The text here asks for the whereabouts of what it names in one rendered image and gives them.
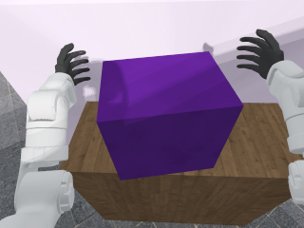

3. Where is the left robot hand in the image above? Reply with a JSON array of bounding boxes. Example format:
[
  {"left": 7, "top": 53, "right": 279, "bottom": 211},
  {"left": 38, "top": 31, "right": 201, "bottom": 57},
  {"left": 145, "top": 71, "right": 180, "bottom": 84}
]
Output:
[{"left": 55, "top": 43, "right": 91, "bottom": 86}]

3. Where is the left robot upper arm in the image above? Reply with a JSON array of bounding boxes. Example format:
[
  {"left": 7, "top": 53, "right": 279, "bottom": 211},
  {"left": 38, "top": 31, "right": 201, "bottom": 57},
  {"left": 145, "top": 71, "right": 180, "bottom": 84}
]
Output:
[{"left": 0, "top": 170, "right": 75, "bottom": 228}]

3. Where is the right robot forearm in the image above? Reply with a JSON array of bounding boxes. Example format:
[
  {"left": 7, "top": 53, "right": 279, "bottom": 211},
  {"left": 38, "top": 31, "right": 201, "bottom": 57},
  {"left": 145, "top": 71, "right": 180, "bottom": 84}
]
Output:
[{"left": 266, "top": 60, "right": 304, "bottom": 158}]

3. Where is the right robot hand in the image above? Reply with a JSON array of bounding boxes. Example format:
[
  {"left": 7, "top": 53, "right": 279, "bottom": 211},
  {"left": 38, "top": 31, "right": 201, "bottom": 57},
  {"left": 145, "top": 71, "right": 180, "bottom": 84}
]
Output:
[{"left": 237, "top": 28, "right": 284, "bottom": 80}]

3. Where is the pedestal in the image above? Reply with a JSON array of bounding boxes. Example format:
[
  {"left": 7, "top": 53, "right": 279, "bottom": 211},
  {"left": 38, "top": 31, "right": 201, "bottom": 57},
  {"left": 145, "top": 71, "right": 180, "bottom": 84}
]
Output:
[{"left": 59, "top": 101, "right": 304, "bottom": 226}]

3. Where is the right robot upper arm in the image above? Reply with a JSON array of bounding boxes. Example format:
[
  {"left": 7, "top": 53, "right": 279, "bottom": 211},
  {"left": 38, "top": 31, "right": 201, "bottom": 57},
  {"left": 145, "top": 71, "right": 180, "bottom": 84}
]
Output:
[{"left": 288, "top": 160, "right": 304, "bottom": 205}]

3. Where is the left robot forearm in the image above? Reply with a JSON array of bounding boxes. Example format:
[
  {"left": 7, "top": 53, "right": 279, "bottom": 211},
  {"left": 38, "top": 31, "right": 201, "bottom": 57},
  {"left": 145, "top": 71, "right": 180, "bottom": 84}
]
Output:
[{"left": 14, "top": 72, "right": 77, "bottom": 212}]

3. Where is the carton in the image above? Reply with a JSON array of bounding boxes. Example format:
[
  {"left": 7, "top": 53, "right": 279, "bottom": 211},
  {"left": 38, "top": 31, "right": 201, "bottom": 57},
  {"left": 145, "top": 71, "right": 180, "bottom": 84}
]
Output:
[{"left": 96, "top": 51, "right": 244, "bottom": 181}]

